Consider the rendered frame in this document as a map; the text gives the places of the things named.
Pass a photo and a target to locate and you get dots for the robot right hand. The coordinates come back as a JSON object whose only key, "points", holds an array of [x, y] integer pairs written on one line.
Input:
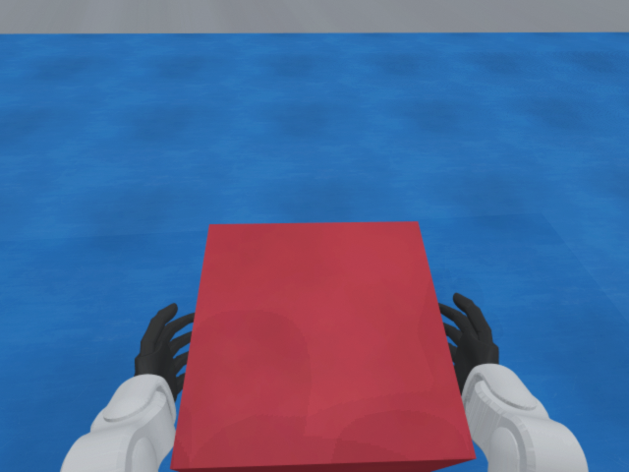
{"points": [[474, 339]]}

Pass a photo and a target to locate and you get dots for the robot left forearm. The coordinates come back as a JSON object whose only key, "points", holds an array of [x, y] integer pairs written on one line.
{"points": [[133, 433]]}

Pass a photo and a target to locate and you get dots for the robot right forearm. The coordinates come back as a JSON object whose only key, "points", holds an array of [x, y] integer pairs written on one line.
{"points": [[512, 427]]}

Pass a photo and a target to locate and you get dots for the carton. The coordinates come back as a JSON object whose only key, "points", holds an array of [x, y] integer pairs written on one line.
{"points": [[319, 347]]}

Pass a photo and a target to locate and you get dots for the robot left hand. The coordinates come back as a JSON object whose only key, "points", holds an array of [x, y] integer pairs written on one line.
{"points": [[157, 351]]}

